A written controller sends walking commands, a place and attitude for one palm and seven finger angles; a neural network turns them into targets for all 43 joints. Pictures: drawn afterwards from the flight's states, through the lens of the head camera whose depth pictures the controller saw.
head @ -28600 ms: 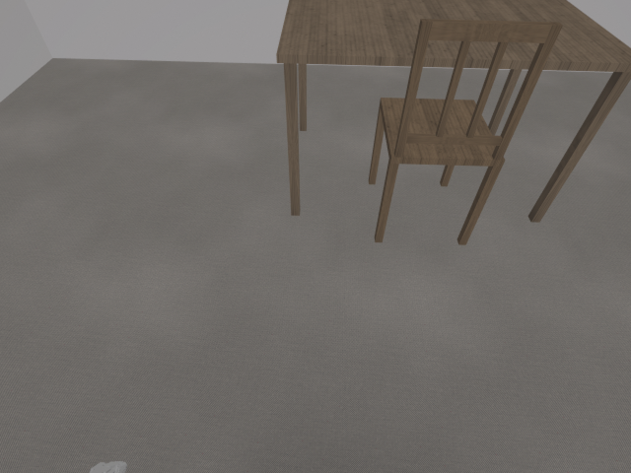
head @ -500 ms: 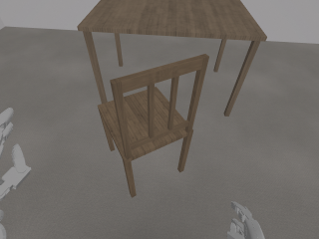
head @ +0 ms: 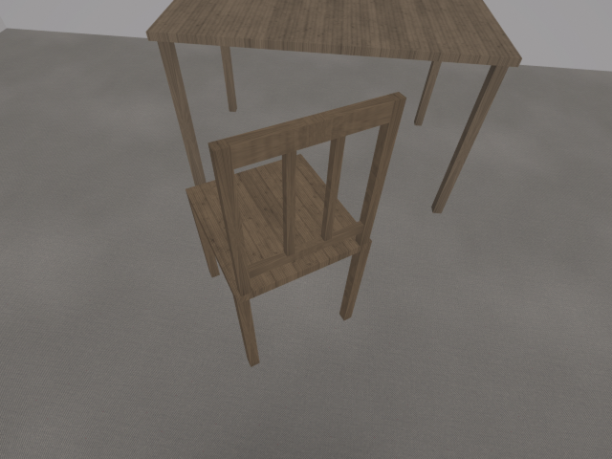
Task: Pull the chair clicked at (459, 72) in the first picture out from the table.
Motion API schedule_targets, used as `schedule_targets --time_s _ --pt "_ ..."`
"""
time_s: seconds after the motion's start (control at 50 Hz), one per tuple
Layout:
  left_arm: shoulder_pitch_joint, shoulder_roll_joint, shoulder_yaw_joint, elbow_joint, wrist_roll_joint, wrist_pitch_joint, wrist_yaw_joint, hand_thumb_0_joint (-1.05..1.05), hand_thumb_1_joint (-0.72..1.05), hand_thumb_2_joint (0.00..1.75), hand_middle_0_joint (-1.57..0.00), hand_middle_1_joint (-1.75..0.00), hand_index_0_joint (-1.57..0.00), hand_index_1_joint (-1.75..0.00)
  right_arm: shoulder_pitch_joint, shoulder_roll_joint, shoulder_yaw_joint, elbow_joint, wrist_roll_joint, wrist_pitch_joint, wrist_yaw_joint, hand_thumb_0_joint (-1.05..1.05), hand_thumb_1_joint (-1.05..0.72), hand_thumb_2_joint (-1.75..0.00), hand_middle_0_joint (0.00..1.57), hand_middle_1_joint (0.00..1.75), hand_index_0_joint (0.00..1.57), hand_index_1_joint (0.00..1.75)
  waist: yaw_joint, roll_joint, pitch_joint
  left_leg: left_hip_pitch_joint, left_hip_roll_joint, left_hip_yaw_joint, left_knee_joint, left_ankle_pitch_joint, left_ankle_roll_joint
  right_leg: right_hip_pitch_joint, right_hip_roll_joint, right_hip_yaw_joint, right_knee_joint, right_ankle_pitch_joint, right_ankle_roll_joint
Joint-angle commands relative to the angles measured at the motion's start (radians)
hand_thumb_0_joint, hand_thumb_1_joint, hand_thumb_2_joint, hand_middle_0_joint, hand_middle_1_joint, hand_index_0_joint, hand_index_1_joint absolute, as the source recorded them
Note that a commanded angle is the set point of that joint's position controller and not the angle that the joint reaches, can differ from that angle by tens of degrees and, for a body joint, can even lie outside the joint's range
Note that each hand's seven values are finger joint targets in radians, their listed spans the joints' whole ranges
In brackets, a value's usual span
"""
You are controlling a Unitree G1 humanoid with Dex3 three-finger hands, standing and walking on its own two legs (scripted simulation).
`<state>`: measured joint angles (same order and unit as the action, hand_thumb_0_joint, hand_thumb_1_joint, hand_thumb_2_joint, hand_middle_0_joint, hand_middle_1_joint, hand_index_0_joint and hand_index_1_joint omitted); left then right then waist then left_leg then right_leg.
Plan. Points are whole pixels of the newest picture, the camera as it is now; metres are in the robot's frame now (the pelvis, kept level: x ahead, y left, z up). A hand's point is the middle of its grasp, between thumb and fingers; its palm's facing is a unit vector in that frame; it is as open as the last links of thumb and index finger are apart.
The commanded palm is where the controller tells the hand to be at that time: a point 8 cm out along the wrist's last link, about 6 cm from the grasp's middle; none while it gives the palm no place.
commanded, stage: let the arm hang, fingers relaxed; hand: left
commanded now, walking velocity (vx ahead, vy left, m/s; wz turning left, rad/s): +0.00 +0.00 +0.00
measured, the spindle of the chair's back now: (289, 208) +0.59 +0.07 -0.08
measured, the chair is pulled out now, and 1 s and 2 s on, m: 0.56 0.56 0.56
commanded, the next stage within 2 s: look to check the result in 0.58 s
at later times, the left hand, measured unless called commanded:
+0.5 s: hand out of the picture -0.01 +0.13 -0.18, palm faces +0.04 -0.99 -0.14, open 7.4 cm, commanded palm none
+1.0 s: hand out of the picture -0.01 +0.14 -0.18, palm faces +0.06 -0.98 -0.17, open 7.4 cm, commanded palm none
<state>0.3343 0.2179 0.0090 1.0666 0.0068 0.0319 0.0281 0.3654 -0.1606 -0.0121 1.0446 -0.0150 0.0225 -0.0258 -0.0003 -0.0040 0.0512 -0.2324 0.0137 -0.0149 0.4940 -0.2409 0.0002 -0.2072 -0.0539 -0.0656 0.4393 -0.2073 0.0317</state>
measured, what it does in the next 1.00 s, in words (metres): stands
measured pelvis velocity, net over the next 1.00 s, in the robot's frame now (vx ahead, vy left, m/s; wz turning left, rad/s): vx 0.01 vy -0.02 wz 0.00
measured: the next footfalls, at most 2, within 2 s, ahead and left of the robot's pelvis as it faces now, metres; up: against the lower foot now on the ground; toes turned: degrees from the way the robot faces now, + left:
none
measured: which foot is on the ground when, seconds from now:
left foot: down 0.00-1.00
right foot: down 0.00-1.00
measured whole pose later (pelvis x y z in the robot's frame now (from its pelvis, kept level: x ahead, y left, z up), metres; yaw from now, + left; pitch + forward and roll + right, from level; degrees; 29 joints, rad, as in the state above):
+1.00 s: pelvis +0.01 -0.02 +0.00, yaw +0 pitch -2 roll +0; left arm 0.33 0.11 0.01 1.12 0.01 0.00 0.04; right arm 0.35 -0.09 -0.01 1.12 -0.01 0.00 -0.04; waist 0.00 0.01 0.03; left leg -0.19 0.03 -0.02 0.48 -0.25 -0.02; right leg -0.19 -0.04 -0.07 0.46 -0.24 0.01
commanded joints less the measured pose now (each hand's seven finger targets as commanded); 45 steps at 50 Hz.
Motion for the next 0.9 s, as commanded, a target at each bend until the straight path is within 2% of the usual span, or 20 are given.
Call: schedule_targets --time_s 0.0,0.08,0.14,0.28,0.38,0.46,0.58,0.66,0.68,0.8,0.86,0.88 --pt "0.031 0.055 0.007 -0.02 0.0 -0.026 0.001 0.0 0.9 0.9 -0.2 -0.3 -0.2 -0.3 0.047 -0.1 -0.018 -0.028 0.002 -0.028 -0.003 0.0 -0.9 -0.9 0.2 0.3 0.2 0.3 0.004 0.017 0.023 -0.056 0.069 -0.078 -0.144 -0.026 0.048 0.005 -0.045 0.062 -0.087 -0.067 -0.063" --pt "0.051 0.042 0.003 0.006 0.0 -0.027 0.004 0.0 0.9 0.9 -0.2 -0.3 -0.2 -0.3 0.061 -0.083 -0.016 -0.003 0.003 -0.026 -0.005 0.0 -0.9 -0.9 0.2 0.3 0.2 0.3 0.004 -0.018 0.051 -0.044 0.063 -0.065 -0.138 -0.041 0.049 -0.036 -0.044 0.072 -0.098 -0.104 -0.064" --pt "0.066 0.027 0.004 0.016 0.001 -0.03 0.008 0.0 0.9 0.9 -0.2 -0.3 -0.2 -0.3 0.067 -0.068 -0.014 0.013 0.003 -0.03 -0.006 0.0 -0.9 -0.9 0.2 0.3 0.2 0.3 0.005 -0.025 0.04 -0.029 0.064 -0.059 -0.133 -0.011 0.048 -0.038 -0.046 0.075 -0.09 -0.085 -0.062" --pt "0.08 0.003 0.008 0.027 0.004 -0.031 0.013 0.0 0.9 0.9 -0.2 -0.3 -0.2 -0.3 0.065 -0.034 -0.015 0.034 0.003 -0.032 -0.009 0.0 -0.9 -0.9 0.2 0.3 0.2 0.3 0.007 0.005 0.08 -0.042 0.059 -0.049 -0.129 -0.02 0.044 -0.061 -0.04 0.076 -0.094 -0.097 -0.062" --pt "0.083 -0.013 0.012 0.028 0.004 -0.036 0.014 0.0 0.9 0.9 -0.2 -0.3 -0.2 -0.3 0.071 -0.017 -0.015 0.043 0.003 -0.036 -0.012 0.0 -0.9 -0.9 0.2 0.3 0.2 0.3 0.007 0.003 0.071 -0.034 0.058 -0.043 -0.116 0.029 0.042 -0.045 -0.041 0.075 -0.09 -0.058 -0.063" --pt "0.079 -0.023 0.015 0.031 0.003 -0.036 0.013 0.0 0.9 0.9 -0.2 -0.3 -0.2 -0.3 0.072 -0.016 -0.015 0.048 0.002 -0.04 -0.015 0.0 -0.9 -0.9 0.2 0.3 0.2 0.3 0.004 0.035 0.064 -0.028 0.061 -0.045 -0.123 0.036 0.039 -0.039 -0.04 0.075 -0.081 -0.042 -0.063" --pt "0.082 -0.026 0.016 0.029 0.002 -0.036 0.014 0.0 0.9 0.9 -0.2 -0.3 -0.2 -0.3 0.078 -0.015 -0.016 0.048 0.004 -0.038 -0.017 0.0 -0.9 -0.9 0.2 0.3 0.2 0.3 0.007 0.021 0.065 -0.029 0.063 -0.05 -0.118 0.045 0.041 -0.025 -0.036 0.068 -0.087 -0.035 -0.064" --pt "0.084 -0.027 0.016 0.034 0.001 -0.037 0.013 0.0 0.9 0.9 -0.2 -0.3 -0.2 -0.3 0.077 -0.017 -0.016 0.052 0.004 -0.041 -0.018 0.0 -0.9 -0.9 0.2 0.3 0.2 0.3 0.005 0.019 0.036 -0.004 0.065 -0.047 -0.112 0.075 0.04 -0.015 -0.043 0.067 -0.08 -0.013 -0.063" --pt "0.079 -0.025 0.016 0.032 0.002 -0.037 0.014 0.0 0.9 0.9 -0.2 -0.3 -0.2 -0.3 0.077 -0.014 -0.016 0.051 0.005 -0.038 -0.018 0.0 -0.9 -0.9 0.2 0.3 0.2 0.3 0.006 0.008 0.058 -0.018 0.063 -0.047 -0.111 0.069 0.039 -0.015 -0.038 0.063 -0.087 -0.021 -0.064" --pt "0.08 -0.019 0.016 0.035 0.001 -0.035 0.014 0.0 0.9 0.9 -0.2 -0.3 -0.2 -0.3 0.076 -0.015 -0.015 0.056 0.003 -0.035 -0.017 0.0 -0.9 -0.9 0.2 0.3 0.2 0.3 0.005 0.017 0.07 -0.022 0.059 -0.045 -0.112 0.057 0.035 -0.021 -0.041 0.068 -0.092 -0.046 -0.065" --pt "0.079 -0.019 0.017 0.034 0.0 -0.036 0.013 0.0 0.9 0.9 -0.2 -0.3 -0.2 -0.3 0.076 -0.016 -0.015 0.056 0.004 -0.037 -0.017 0.0 -0.9 -0.9 0.2 0.3 0.2 0.3 0.004 0.001 0.054 -0.012 0.06 -0.047 -0.109 0.071 0.037 -0.012 -0.043 0.068 -0.087 -0.034 -0.065" --pt "0.079 -0.019 0.016 0.035 0.0 -0.036 0.013 0.0 0.9 0.9 -0.2 -0.3 -0.2 -0.3 0.07 -0.018 -0.015 0.057 0.005 -0.035 -0.018 0.0 -0.9 -0.9 0.2 0.3 0.2 0.3 0.006 -0.001 0.074 -0.018 0.06 -0.045 -0.11 0.068 0.036 -0.023 -0.039 0.064 -0.093 -0.044 -0.066"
